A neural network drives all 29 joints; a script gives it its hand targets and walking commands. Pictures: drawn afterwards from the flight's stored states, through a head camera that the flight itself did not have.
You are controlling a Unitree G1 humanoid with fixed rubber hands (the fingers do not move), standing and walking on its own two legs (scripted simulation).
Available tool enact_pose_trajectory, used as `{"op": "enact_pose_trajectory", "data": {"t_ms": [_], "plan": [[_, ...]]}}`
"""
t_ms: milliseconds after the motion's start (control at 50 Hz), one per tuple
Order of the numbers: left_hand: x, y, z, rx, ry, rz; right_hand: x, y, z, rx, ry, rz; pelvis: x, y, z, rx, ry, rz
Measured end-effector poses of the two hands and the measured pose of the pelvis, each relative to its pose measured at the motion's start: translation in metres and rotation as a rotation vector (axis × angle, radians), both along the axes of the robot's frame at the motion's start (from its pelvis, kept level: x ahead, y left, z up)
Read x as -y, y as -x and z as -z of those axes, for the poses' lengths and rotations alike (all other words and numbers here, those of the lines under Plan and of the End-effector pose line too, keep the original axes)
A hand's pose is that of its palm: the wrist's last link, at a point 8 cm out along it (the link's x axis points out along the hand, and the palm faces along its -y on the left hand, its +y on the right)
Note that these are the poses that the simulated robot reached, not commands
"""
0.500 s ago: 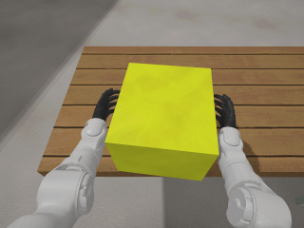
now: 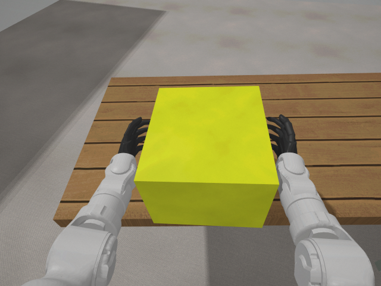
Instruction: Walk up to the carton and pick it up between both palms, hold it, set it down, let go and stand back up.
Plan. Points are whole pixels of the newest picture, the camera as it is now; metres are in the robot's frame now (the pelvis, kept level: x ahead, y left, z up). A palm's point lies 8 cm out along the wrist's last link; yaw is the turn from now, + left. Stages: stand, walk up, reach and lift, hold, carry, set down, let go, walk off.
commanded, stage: reach and lift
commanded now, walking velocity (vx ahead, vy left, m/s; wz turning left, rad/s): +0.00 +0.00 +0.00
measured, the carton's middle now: (207, 153) +0.44 -0.04 +0.03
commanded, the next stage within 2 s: hold in 1.88 s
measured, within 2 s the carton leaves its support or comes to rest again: neither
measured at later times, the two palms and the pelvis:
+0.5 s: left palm (121, 146) +0.39 +0.14 +0.13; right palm (296, 138) +0.38 -0.21 +0.14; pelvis +0.00 -0.01 +0.01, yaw +0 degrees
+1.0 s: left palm (112, 144) +0.37 +0.15 +0.15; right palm (293, 131) +0.38 -0.20 +0.16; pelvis +0.00 -0.01 +0.01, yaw +0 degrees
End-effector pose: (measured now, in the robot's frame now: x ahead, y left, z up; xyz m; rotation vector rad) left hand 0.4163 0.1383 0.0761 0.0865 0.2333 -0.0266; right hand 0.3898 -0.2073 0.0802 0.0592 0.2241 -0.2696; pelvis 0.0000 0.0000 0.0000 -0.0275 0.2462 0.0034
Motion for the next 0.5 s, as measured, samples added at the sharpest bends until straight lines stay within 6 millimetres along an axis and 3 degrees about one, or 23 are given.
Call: {"op": "enact_pose_trajectory", "data": {"t_ms": [500], "plan": [[0.0, 0.03, -0.051, 0.005, 0.02, -0.052, 0.001, 0.014, -0.055, 0.004, 0.013, -0.045, 0.007, 0.001, -0.005, 0.144, -0.01, -0.003]]}}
